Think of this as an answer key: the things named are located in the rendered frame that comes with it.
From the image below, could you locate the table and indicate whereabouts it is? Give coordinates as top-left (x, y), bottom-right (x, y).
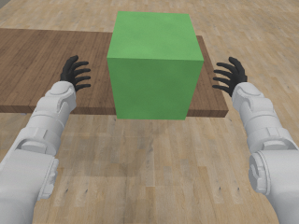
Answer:
top-left (0, 28), bottom-right (229, 118)

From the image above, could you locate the robot right hand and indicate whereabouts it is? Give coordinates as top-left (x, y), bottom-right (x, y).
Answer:
top-left (212, 57), bottom-right (248, 97)

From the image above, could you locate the carton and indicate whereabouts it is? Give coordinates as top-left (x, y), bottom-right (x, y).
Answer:
top-left (107, 11), bottom-right (204, 120)

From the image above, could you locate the robot left hand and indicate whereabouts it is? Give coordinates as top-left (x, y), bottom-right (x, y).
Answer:
top-left (60, 55), bottom-right (91, 92)

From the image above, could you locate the robot right upper arm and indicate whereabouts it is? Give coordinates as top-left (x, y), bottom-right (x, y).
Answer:
top-left (249, 149), bottom-right (299, 224)

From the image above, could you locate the right robot forearm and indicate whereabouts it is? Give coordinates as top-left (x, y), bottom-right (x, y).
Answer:
top-left (231, 82), bottom-right (299, 154)

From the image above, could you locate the left robot forearm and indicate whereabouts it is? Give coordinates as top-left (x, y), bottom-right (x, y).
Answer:
top-left (0, 80), bottom-right (77, 176)

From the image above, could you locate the robot left upper arm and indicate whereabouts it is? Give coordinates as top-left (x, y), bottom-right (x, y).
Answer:
top-left (0, 148), bottom-right (59, 224)

